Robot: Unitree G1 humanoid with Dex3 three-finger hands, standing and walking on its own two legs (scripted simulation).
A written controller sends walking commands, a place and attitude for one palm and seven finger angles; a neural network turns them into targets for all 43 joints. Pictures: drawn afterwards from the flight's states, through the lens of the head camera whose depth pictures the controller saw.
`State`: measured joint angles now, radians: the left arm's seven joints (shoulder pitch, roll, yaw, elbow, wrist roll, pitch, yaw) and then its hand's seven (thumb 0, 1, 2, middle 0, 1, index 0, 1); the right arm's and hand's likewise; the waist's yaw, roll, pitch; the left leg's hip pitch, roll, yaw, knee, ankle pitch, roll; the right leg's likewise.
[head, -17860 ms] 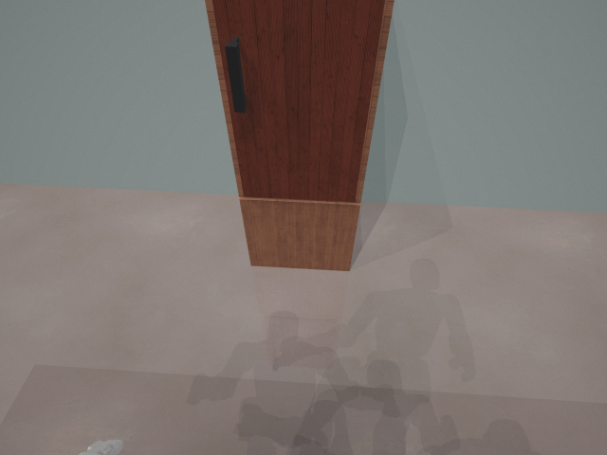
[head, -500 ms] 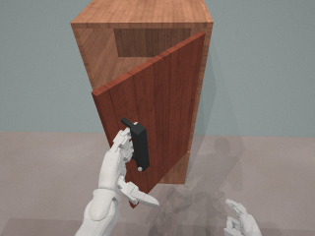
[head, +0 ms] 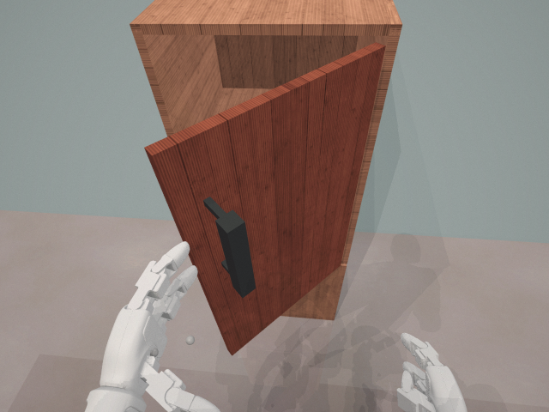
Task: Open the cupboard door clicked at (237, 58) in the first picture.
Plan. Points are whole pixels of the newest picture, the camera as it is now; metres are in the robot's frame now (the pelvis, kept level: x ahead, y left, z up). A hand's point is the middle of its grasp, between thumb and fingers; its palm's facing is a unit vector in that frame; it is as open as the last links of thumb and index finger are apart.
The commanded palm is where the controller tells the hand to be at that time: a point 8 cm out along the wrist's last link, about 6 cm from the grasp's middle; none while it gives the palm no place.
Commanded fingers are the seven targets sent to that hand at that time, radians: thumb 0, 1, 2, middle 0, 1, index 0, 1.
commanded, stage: slide the hand sideways off the handle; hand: left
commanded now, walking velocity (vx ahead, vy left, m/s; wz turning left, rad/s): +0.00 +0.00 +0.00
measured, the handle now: (228, 248) +0.31 +0.09 +0.10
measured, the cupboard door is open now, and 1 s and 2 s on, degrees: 46 46 46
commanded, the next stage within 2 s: draw the hand back to the body in 0.10 s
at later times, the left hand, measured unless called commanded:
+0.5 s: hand (143, 355) +0.16 +0.15 +0.12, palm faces -0.05 -1.00 -0.05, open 16.3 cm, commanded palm +0.14 +0.21 +0.13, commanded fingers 0.00 -0.50 0.30 -0.15 -0.30 -0.15 -0.30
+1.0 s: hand (65, 332) +0.17 +0.23 +0.15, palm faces +0.25 -0.92 -0.31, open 13.9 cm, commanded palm +0.13 +0.28 +0.17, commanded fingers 0.00 0.23 0.62 -0.18 -0.30 -0.18 -0.30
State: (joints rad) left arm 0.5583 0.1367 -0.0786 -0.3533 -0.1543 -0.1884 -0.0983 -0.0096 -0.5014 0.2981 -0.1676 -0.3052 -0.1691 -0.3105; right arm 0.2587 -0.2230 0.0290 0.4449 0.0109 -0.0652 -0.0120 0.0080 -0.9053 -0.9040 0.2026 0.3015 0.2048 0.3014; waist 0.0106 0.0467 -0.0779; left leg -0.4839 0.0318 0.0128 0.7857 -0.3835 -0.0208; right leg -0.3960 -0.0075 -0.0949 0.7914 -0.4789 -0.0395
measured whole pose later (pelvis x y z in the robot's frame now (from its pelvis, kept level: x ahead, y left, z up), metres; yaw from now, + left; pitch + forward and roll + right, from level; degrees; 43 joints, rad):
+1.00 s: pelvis -0.01 +0.03 +0.03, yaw -1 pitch -3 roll -1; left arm 0.56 0.28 0.12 -0.46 -0.06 -0.07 0.10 -0.01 -0.09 0.47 -0.17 -0.30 -0.17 -0.30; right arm 0.21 -0.22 0.06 0.58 -0.01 -0.14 -0.09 0.01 -0.90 -0.90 0.20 0.30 0.21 0.30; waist 0.05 0.05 0.00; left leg -0.23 0.01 0.04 0.53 -0.25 0.02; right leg -0.13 -0.01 -0.07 0.48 -0.31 0.00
